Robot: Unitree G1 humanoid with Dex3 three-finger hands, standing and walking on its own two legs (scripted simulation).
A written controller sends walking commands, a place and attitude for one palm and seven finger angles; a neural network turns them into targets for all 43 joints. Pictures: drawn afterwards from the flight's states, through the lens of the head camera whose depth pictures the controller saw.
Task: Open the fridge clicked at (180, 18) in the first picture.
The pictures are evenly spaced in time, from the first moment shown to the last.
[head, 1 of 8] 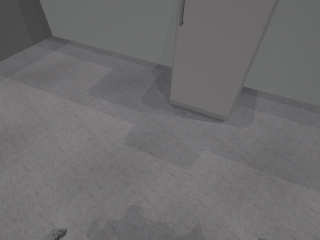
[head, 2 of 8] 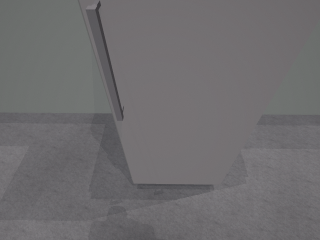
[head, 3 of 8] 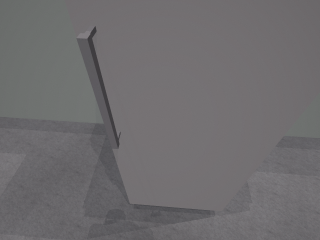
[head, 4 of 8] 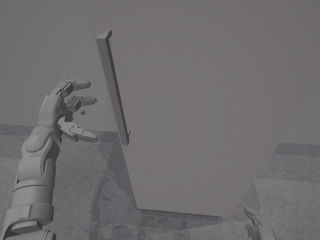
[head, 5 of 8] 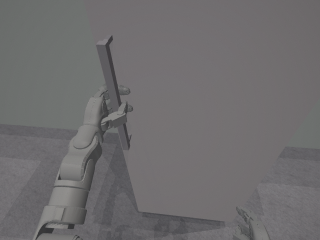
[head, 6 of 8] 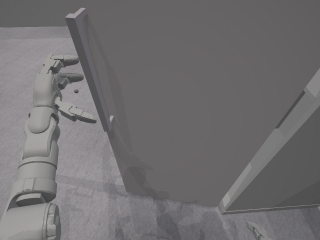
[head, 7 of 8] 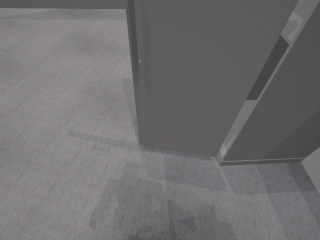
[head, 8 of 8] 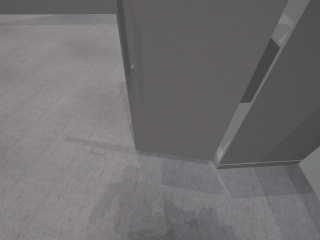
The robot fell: no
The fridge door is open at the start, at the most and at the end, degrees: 0 83 77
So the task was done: yes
